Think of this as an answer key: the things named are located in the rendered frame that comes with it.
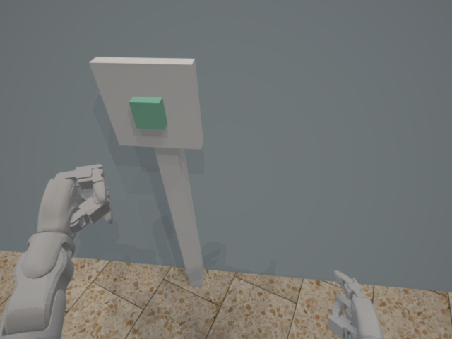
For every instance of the robot right hand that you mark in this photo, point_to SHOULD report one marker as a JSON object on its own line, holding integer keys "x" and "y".
{"x": 361, "y": 319}

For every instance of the robot left hand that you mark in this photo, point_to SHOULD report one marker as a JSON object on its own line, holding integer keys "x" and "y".
{"x": 61, "y": 199}

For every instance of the button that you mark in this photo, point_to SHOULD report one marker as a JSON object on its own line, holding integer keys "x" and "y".
{"x": 148, "y": 112}

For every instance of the robot left forearm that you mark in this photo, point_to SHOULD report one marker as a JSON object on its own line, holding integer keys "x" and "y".
{"x": 37, "y": 305}

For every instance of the panel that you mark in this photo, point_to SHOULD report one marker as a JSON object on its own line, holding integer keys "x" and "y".
{"x": 175, "y": 80}

